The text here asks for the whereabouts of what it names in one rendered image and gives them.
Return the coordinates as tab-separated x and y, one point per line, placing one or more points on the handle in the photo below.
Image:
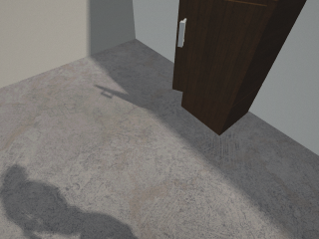
181	32

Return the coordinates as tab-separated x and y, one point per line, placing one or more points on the cupboard door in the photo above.
218	36

